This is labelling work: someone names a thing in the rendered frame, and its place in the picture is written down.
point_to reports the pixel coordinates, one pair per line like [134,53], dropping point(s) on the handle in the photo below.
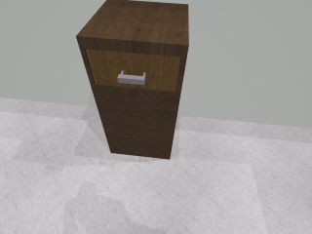
[131,79]

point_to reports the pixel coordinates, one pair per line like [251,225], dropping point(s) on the cabinet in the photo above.
[138,122]

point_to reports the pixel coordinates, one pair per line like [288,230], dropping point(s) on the drawer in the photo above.
[161,72]

